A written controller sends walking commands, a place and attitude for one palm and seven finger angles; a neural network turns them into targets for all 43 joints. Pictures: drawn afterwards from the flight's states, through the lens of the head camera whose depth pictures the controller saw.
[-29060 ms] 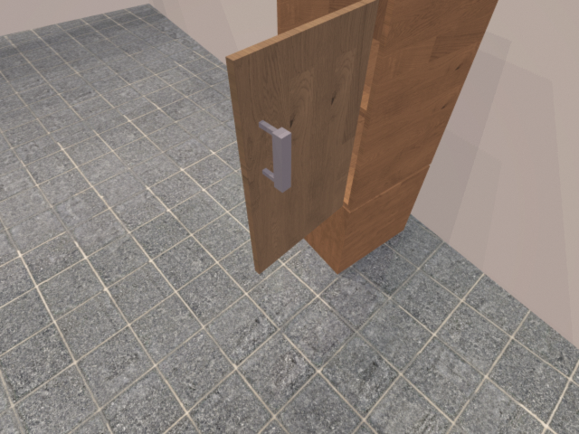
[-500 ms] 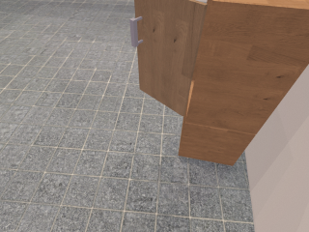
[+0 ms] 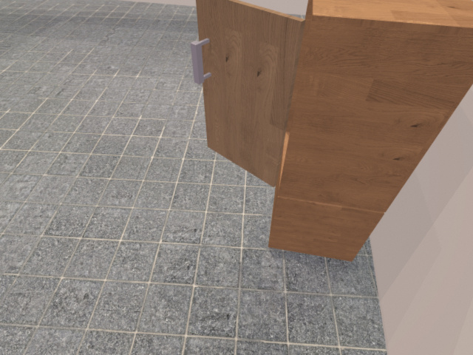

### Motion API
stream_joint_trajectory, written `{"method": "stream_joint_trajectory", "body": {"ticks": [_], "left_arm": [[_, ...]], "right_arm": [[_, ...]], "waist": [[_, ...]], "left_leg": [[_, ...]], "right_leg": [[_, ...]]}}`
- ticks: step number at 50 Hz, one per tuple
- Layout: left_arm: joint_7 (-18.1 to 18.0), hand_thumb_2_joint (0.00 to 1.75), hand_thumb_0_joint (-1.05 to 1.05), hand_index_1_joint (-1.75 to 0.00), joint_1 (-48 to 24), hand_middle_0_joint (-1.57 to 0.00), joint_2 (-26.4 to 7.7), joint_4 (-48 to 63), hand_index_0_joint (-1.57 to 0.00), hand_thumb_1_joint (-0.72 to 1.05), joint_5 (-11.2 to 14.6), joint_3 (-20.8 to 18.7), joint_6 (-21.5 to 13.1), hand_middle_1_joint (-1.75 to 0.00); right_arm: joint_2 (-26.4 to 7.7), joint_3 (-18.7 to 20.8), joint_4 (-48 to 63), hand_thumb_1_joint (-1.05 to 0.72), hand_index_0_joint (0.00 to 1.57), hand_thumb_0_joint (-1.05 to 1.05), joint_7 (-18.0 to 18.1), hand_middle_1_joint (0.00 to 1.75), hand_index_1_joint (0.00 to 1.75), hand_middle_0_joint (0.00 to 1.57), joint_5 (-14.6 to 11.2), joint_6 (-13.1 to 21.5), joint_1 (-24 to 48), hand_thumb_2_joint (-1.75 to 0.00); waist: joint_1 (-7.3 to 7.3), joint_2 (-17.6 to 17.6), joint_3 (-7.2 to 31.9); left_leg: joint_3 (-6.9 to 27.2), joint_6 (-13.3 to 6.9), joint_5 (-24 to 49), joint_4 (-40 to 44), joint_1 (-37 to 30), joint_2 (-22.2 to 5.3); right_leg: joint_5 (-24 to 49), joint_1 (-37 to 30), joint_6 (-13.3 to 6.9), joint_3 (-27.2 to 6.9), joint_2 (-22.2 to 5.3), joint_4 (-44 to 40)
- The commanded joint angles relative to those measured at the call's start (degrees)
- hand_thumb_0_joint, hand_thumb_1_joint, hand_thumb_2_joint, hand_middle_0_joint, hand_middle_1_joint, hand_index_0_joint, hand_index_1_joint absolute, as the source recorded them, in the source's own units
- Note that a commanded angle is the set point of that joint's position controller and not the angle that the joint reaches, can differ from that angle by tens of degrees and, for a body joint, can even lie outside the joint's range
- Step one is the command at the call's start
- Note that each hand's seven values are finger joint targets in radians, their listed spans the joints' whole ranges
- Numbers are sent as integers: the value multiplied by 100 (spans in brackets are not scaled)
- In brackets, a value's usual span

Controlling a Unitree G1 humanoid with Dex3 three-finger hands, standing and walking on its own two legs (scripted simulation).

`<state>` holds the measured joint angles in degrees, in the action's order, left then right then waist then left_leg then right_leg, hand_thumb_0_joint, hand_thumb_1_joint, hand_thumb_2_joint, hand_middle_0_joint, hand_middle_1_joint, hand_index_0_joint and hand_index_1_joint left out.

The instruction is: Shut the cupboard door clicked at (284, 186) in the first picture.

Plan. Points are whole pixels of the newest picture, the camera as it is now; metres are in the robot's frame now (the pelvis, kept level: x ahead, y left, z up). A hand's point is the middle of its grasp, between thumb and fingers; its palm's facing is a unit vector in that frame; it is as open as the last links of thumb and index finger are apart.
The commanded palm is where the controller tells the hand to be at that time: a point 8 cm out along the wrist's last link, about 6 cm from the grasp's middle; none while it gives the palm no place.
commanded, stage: look to check the result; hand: left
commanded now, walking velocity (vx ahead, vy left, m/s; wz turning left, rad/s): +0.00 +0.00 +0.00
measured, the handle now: (202, 61) +0.94 +0.16 +0.05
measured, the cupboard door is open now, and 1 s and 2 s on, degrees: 60 60 60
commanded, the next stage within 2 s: walk to a spot facing it in 0.56 s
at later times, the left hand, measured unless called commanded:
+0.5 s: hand out of the picture +0.07 +0.22 -0.16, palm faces -0.01 -0.95 -0.33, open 7.4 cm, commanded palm none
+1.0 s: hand out of the picture +0.06 +0.20 -0.18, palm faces +0.13 -0.96 -0.26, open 7.3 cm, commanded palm none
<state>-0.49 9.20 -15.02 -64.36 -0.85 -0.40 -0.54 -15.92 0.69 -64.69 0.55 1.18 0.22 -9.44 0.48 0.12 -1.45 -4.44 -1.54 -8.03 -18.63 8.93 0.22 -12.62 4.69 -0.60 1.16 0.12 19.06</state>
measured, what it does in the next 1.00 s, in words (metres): stands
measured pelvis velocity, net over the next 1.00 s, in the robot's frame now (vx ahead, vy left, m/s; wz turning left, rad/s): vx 0.02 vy -0.01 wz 0.13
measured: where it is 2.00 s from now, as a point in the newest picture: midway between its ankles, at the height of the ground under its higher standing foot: outside the picture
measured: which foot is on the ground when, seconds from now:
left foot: down 0.00-1.00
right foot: down 0.00-1.00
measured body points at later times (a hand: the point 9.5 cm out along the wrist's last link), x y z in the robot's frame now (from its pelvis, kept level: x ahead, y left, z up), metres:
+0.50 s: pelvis +0.02 -0.01 +0.00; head +0.03 -0.02 +0.45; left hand +0.07 +0.27 -0.14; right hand +0.09 -0.29 -0.15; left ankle +0.03 +0.10 -0.75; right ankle -0.02 -0.11 -0.75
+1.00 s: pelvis +0.02 -0.01 -0.01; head +0.05 -0.01 +0.44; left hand +0.05 +0.25 -0.16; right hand +0.09 -0.26 -0.16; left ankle +0.01 +0.10 -0.72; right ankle -0.02 -0.11 -0.75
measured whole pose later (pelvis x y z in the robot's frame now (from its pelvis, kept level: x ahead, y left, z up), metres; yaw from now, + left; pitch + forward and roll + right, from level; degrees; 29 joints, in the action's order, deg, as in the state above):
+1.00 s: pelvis +0.02 -0.01 -0.01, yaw +7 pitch -2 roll +0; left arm -2.1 10.6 -12.7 -58.6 -1.4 -2.1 1.2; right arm -12.4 1.9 -60.6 0.3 0.9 -4.0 -11.3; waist 0.7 -0.7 -5.5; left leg -2.2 1.6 -26.6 -46.1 18.8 -0.8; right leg -21.0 4.5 -2.0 8.1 -1.4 28.0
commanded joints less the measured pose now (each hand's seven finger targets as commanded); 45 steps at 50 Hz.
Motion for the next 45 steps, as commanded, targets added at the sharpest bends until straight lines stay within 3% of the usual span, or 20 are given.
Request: {"method": "stream_joint_trajectory", "body": {"ticks": [1,11,35,39,41,43,45], "left_arm": [[-61,90,0,-30,-14,-20,-1124,227,-20,90,13,-211,-118,-30],[-66,90,0,-30,-72,-20,-1246,183,-20,90,25,-191,-136,-30],[-112,90,0,-30,-86,-20,-1298,227,-20,90,33,-222,-152,-30],[-186,90,0,-30,274,-20,-783,254,-20,90,57,-178,6,-30],[-201,90,0,-30,386,-20,-877,329,-20,90,47,-246,59,-30],[-224,90,0,-30,556,-20,-982,435,-20,90,29,-349,88,-30],[-233,90,0,-30,692,-20,-1032,569,-20,90,-11,-411,102,-30]], "right_arm": [[-1018,169,308,-90,20,0,73,30,30,20,-32,102,117,-90],[-1148,167,312,-90,20,0,72,30,30,20,-40,83,228,-90],[-1133,138,323,-90,20,0,97,30,30,20,-46,69,267,-90],[-519,42,347,-90,20,0,82,30,30,20,-38,-70,-23,-90],[-527,86,442,-90,20,0,76,30,30,20,-36,-133,-33,-90],[-468,142,571,-90,20,0,71,30,30,20,-36,-180,-20,-90],[-372,213,786,-90,20,0,66,30,30,20,-29,-256,84,-90]], "waist": [[-5,134,78],[8,-53,216],[0,5,289],[-39,9,280],[-89,-84,175],[-167,-478,129],[-258,-951,-80]], "left_leg": [[809,0,425,308,-287,-777],[776,10,640,264,-506,-804],[703,54,1223,119,-580,-794],[661,156,1496,-297,-175,-696],[658,179,1333,-610,208,-594],[462,246,715,-1333,729,-363],[350,281,-1798,-2736,1479,-169]], "right_leg": [[644,334,-203,-586,-685,-452],[990,235,-205,-599,-725,-515],[1985,-114,-195,-522,-781,-416],[2160,-200,-107,-251,-904,80],[2187,-245,-211,-277,-1042,233],[2661,-420,-502,-445,-1440,260],[3471,-480,-1046,-730,-2068,175]]}}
